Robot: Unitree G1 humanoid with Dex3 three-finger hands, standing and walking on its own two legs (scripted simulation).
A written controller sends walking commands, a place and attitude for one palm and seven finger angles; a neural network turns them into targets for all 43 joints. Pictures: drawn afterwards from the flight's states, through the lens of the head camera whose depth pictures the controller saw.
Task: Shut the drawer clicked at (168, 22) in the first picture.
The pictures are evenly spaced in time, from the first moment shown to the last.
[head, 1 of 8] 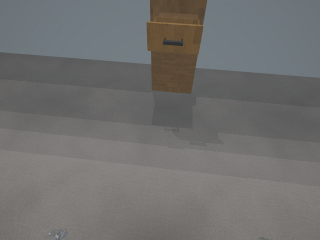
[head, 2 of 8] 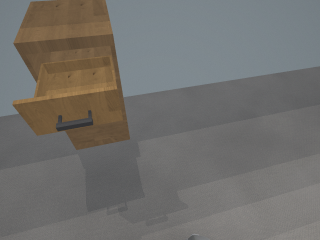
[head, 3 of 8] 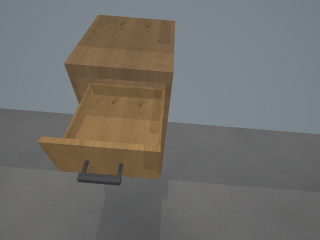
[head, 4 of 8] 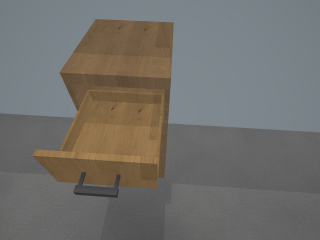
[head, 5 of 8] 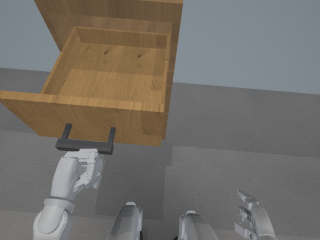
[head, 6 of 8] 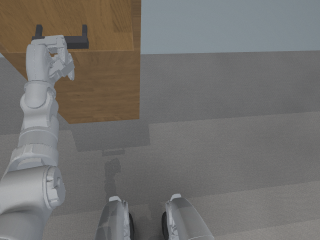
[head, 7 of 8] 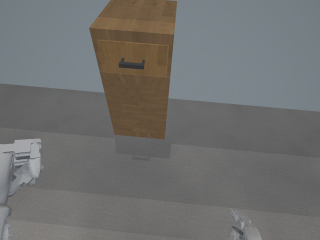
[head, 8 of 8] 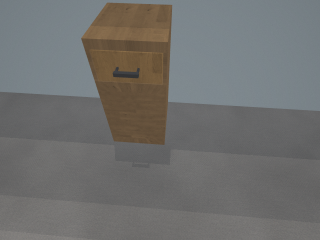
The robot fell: no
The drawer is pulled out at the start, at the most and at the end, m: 0.30 0.30 0.00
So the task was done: yes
